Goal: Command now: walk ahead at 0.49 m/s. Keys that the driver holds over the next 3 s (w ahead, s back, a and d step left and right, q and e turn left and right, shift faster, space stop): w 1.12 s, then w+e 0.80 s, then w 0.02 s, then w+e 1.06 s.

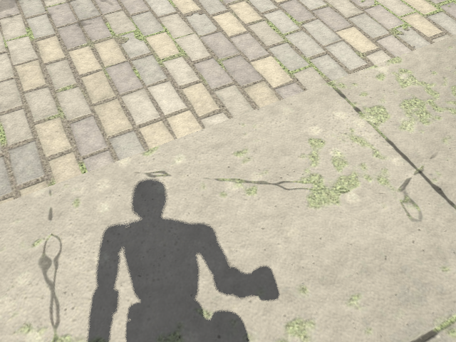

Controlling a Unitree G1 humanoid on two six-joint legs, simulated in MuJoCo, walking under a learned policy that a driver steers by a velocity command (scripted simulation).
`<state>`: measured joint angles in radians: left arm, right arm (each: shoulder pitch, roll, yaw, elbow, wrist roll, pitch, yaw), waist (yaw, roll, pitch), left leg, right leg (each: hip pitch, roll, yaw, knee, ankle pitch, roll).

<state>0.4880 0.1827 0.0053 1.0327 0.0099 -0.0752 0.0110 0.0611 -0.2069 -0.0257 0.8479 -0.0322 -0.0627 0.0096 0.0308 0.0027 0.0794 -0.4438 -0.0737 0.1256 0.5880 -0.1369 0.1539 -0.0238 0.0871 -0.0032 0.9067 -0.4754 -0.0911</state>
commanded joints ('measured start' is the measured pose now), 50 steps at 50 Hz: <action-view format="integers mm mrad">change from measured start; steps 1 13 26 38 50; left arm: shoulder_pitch -33 -379 -109 -96 58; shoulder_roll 150 76 174 113 133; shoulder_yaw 35 26 69 50 44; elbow -105 -199 -122 -32 36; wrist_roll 8 16 35 0 19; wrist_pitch -14 34 -12 -37 -24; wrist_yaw -8 -42 -8 -17 9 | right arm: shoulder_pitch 244 403 427 204 -113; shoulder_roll -158 -93 -126 -45 -58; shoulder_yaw -54 -16 -11 -21 -12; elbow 51 166 199 81 -35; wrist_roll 32 29 19 -5 11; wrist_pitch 5 -46 -34 21 0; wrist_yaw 1 -1 -27 20 16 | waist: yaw -84 -51 112 -60 5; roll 49 36 41 -55 -67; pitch -112 33 -202 4 37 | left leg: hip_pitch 516 310 365 -184 -160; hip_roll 420 214 222 183 112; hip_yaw -691 -215 -125 -111 -48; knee -372 -491 167 438 -14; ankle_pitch -354 230 618 2 25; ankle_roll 210 38 -14 -112 -63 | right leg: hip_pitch -611 -627 43 -133 153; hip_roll -82 -196 -126 -271 -321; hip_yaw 75 -38 -12 107 52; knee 476 -53 -445 -792 -686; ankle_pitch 124 463 333 537 839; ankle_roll -26 65 -88 -120 -103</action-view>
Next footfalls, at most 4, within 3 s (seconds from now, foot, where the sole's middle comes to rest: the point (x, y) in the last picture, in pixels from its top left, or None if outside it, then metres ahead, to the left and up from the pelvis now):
0.52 right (289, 341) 0.45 -0.12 -0.75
1.08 left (227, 243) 0.75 0.06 -0.75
1.64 right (282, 179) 1.01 -0.12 -0.75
2.18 left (272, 107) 1.37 -0.10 -0.75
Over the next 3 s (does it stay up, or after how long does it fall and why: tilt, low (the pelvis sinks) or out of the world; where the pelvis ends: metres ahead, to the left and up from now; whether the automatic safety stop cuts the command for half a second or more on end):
stays up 1.44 -0.41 0.03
